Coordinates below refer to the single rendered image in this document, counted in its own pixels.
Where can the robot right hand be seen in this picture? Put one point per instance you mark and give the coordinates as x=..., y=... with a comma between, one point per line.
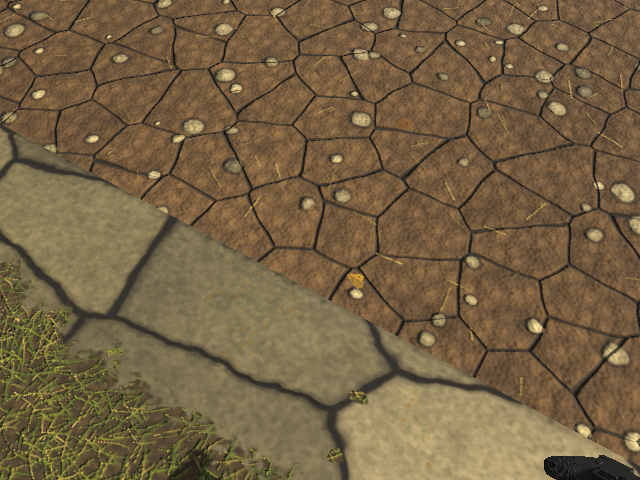
x=587, y=468

